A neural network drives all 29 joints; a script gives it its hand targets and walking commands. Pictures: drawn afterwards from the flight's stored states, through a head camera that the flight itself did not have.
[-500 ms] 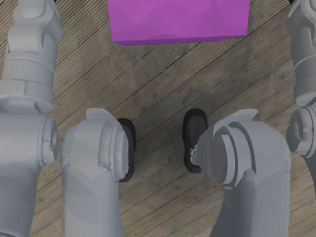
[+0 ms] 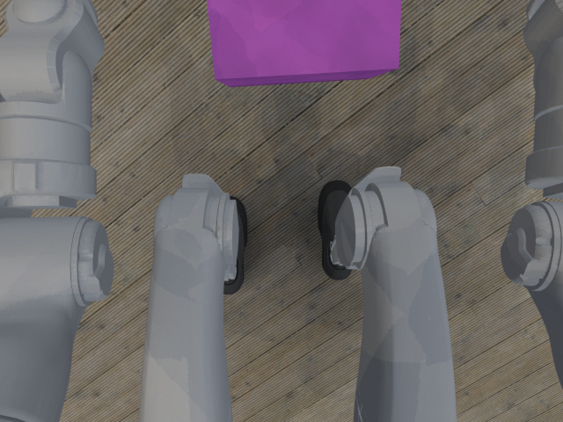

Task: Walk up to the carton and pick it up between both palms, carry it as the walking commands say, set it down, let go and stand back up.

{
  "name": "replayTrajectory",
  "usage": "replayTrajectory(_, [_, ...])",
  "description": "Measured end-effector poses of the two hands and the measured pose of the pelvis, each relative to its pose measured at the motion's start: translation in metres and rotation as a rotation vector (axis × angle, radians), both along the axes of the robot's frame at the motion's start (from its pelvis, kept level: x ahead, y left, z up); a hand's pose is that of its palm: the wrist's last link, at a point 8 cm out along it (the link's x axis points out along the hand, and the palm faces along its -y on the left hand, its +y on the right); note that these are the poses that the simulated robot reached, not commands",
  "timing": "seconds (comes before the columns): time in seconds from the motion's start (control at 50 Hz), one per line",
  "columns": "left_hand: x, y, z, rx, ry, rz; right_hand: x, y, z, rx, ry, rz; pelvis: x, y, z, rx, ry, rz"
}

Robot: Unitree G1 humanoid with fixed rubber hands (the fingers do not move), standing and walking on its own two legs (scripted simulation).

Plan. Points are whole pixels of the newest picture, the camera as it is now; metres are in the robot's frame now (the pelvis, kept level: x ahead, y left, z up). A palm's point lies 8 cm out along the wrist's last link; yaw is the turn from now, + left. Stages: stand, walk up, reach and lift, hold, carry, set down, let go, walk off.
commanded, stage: set down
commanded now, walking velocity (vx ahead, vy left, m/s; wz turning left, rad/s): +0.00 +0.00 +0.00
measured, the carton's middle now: (300, 30) +0.53 -0.04 -0.36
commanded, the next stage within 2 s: let go in 0.84 s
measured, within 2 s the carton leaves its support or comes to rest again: neither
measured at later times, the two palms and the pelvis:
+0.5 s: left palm out of the picture +0.54 +0.19 +0.02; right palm out of the picture +0.53 -0.25 +0.02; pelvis +0.00 +0.00 +0.13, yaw +0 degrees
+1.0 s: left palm out of the picture +0.51 +0.19 +0.09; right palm out of the picture +0.51 -0.25 +0.10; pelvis +0.02 -0.01 +0.23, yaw -1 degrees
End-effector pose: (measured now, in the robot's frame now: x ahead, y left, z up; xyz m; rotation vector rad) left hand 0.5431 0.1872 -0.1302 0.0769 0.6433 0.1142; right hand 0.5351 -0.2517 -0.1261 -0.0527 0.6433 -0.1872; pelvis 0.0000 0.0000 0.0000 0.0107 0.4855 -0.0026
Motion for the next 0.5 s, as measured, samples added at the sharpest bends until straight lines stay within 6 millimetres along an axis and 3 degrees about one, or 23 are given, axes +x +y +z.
replayTrajectory(0.22, [0.002, 0.001, 0.065, 0.0, 0.001, -0.004, -0.002, -0.004, 0.065, 0.002, -0.001, 0.018, -0.006, -0.002, 0.053, 0.009, -0.003, -0.006])
replayTrajectory(0.5, [0.001, 0.007, 0.149, -0.001, 0.008, -0.01, -0.002, -0.002, 0.149, 0.005, 0.0, 0.032, 0.0, -0.004, 0.134, 0.016, -0.014, -0.014])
